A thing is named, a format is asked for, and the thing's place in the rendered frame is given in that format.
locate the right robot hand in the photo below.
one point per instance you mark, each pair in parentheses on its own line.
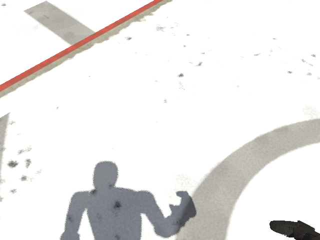
(297,230)

